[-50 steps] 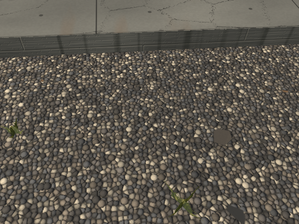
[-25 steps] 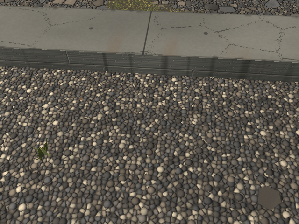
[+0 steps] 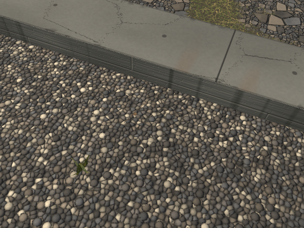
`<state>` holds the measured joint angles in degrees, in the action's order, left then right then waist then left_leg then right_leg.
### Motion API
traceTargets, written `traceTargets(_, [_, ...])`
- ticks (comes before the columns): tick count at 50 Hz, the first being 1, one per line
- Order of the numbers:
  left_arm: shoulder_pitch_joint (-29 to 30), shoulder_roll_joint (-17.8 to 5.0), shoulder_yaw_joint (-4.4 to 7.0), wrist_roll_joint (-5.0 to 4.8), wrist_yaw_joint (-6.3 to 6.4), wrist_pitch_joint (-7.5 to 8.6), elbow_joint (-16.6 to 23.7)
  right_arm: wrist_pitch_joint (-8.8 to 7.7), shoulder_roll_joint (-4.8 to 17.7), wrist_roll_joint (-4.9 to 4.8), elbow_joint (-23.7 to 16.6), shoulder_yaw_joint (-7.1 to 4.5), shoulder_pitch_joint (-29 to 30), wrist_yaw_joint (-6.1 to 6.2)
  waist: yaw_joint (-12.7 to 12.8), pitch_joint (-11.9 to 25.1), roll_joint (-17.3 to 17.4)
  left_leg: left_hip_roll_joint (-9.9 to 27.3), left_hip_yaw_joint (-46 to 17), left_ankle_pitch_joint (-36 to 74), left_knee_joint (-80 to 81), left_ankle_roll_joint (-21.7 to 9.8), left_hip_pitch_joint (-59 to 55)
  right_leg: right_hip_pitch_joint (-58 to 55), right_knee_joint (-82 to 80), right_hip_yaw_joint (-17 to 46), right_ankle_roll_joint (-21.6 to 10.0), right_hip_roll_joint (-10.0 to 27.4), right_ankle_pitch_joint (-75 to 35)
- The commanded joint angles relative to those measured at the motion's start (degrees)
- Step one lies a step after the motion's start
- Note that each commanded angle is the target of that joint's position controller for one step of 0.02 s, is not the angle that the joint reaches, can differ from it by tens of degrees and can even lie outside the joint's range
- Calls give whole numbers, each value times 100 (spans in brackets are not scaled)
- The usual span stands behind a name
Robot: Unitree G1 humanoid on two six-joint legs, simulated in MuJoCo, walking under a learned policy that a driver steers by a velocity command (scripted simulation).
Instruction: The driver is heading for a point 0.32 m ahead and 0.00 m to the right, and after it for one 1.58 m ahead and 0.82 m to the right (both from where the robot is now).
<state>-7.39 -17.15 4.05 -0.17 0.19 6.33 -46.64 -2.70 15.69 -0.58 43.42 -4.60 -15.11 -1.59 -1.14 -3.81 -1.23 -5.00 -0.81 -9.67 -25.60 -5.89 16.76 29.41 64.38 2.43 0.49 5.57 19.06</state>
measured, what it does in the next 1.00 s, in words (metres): walks ahead, turning right: right foot, then left foot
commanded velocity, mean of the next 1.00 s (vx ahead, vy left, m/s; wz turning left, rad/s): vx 0.19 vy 0.00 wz -0.20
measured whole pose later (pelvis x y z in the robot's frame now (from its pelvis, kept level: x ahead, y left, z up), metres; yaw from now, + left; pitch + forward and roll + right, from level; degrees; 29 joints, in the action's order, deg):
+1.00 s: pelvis +0.30 +0.00 +0.00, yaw -18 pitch +2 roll -1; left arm -10.6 -19.6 5.7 -1.4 0.7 -3.8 -40.2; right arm 0.1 14.4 1.1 39.7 -3.2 -9.4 2.7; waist -0.5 -2.2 -2.2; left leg 2.6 2.5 -12.3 -25.4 -0.3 14.6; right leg 30.0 59.4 2.9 6.0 -0.7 22.3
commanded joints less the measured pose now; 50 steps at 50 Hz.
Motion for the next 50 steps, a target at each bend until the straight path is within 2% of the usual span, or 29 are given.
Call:
traceTargets(1, [-113,-505,148,100,26,-46,323,-154,891,-5,-468,-212,122,122,193,624,322,1430,-1705,1351,1340,-1091,-696,573,-652,96,174,108,-606])
traceTargets(3, [330,-401,107,103,32,-68,480,-146,979,-26,-409,-235,-73,204,59,453,345,1300,-1515,1333,1367,-986,-606,709,-1477,77,307,-13,-1261])
traceTargets(7, [937,-203,-8,32,-94,-6,617,-124,868,-28,-252,-188,-340,254,-257,292,609,1099,-1144,684,1409,-670,-420,178,-3001,-62,291,-251,-2668])
traceTargets(10, [1111,-282,-18,54,-195,73,687,-97,803,13,-40,-147,-568,271,-373,183,659,1251,-1060,1550,1025,-544,-854,116,-3465,-140,84,-347,-2984])
traceTargets(13, [862,-437,21,67,-286,127,619,-35,797,78,50,-122,-544,299,-248,377,723,1466,-1083,2546,392,-372,-1489,-17,-3650,-190,-233,-444,-2422])
traceTargets(15, [48,-634,112,105,-289,145,370,-11,828,73,17,-113,-287,317,223,770,667,1219,-839,3751,-600,-128,-1606,-979,-3969,-389,-491,-672,-2603])
traceTargets(16, [-488,-892,168,162,-277,156,276,-13,737,140,-60,-66,-324,330,413,1348,294,866,-603,3080,-1698,121,-1219,-2087,-3757,122,-740,-183,-4341])
traceTargets(17, [-758,-1230,192,237,-268,105,302,-56,445,201,-80,36,-1064,310,136,2179,-885,244,-377,108,-3704,565,356,-3996,-3415,1743,-1683,1092,-6042])
traceTargets(18, [-868,-878,115,83,-290,0,209,-60,472,166,23,73,-1437,261,119,2727,-1371,-42,-506,-2763,-4635,805,1238,-4626,-3823,3089,-2279,1624,-5705])
traceTargets(19, [-617,-802,105,-73,-293,-97,346,-17,920,61,-61,-21,-976,241,262,2287,-755,226,-730,-2634,-5057,838,1624,-4133,-4090,3030,-2080,1418,-4051])
traceTargets(20, [-253,-750,90,-80,-258,-197,475,57,971,4,-221,-52,-333,266,314,1624,-287,368,-582,-2320,-5066,854,1897,-3394,-4297,2588,-1820,1158,-2990])
traceTargets(21, [-49,-747,73,-33,-220,-268,539,137,947,25,-306,-67,-31,307,258,1124,-32,492,-498,-2072,-4827,852,1948,-2589,-4519,2335,-1707,1026,-2453])
traceTargets(22, [39,-759,82,5,-172,-313,572,213,926,85,-368,-91,79,358,167,912,-29,629,-520,-1842,-4427,823,1723,-1988,-4697,2178,-1594,850,-2058])
traceTargets(23, [116,-762,91,47,-145,-366,590,261,797,93,-382,-79,18,393,43,784,-214,643,-490,-1745,-3981,811,1430,-1545,-4834,1991,-1479,618,-1788])
traceTargets(26, [76,-853,168,66,-49,-458,648,245,524,116,-343,-20,-104,474,-8,983,-589,495,-329,-1540,-2914,903,999,-1267,-4830,1672,-1458,341,-2161])
traceTargets(29, [62,-952,243,-36,51,-566,725,245,543,106,-375,-16,90,480,67,1235,-542,436,-410,-940,-2294,993,771,-1242,-4801,1768,-1383,270,-1491])
traceTargets(32, [46,-936,260,-57,94,-673,771,225,549,82,-471,-12,370,449,162,1077,-651,355,-452,-781,-1746,1011,634,-1129,-4820,2040,-1274,179,-626])
traceTargets(34, [-16,-925,266,-60,108,-735,791,152,578,54,-514,-22,444,407,195,1011,-730,300,-469,-799,-1273,970,509,-1251,-4697,2271,-1215,166,-608])
traceTargets(36, [45,-901,257,-96,132,-802,845,58,586,23,-468,-45,261,350,37,976,-759,261,-388,-411,-323,853,42,-1271,-4431,2391,-1059,55,-845])
traceTargets(37, [4,-824,232,-122,146,-832,859,24,669,26,-428,-83,117,333,-55,961,-709,403,-401,-41,284,748,-413,-1114,-4209,2335,-879,-119,-785])
traceTargets(38, [-178,-576,154,-101,148,-840,885,23,1026,120,-449,-168,-36,359,-6,1117,-168,1320,-1077,37,613,420,-1044,-637,-3496,1975,-576,-430,-3])
traceTargets(39, [-209,-374,120,-120,125,-793,1092,110,1516,306,-461,-285,161,376,272,828,1554,2399,-2436,777,903,-392,-1091,474,-2374,723,-233,-1345,1153])
traceTargets(40, [-313,-836,245,-32,107,-717,1020,106,1210,417,-613,-222,360,367,181,880,1577,2863,-2840,1394,922,-878,-848,586,-938,560,10,-1109,1605])
traceTargets(41, [-481,-1060,350,-74,86,-726,892,97,915,354,-728,-131,596,390,269,863,1120,2650,-2347,1619,787,-805,-775,554,-275,602,109,-985,1322])
traceTargets(42, [-630,-1010,372,-93,108,-799,753,99,781,251,-768,-97,816,398,355,768,838,2281,-1767,1644,663,-559,-764,579,50,509,232,-925,1036])
traceTargets(43, [-682,-919,361,-71,138,-872,709,103,719,156,-774,-75,901,407,331,702,796,2097,-1435,1662,587,-433,-858,723,348,460,343,-868,748])
traceTargets(44, [-655,-765,320,-81,131,-926,732,121,701,133,-763,-50,882,420,282,636,822,2001,-1159,1906,567,-435,-831,761,529,382,438,-832,605])
traceTargets(47, [-182,-528,219,-150,82,-941,1051,213,783,169,-692,-90,603,459,17,597,1043,1904,-711,2019,620,-560,-1180,865,-121,38,603,-670,276])
traceTargets(50, [33,-434,153,-122,-1,-929,1264,277,978,152,-669,-176,516,465,-119,793,1148,2087,-525,2071,563,-645,-1377,412,-992,-133,604,-459,334])
Next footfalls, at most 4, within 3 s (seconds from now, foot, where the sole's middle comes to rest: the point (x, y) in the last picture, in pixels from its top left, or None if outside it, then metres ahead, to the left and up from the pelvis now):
0.30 right None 0.38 -0.13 -0.78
0.76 left None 0.39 0.10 -0.78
1.18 right None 0.29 -0.15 -0.78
1.62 left None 0.42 0.03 -0.78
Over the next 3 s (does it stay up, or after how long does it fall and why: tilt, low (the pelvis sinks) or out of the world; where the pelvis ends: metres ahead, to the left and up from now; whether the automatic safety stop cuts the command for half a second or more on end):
stays up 0.29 -0.05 0.00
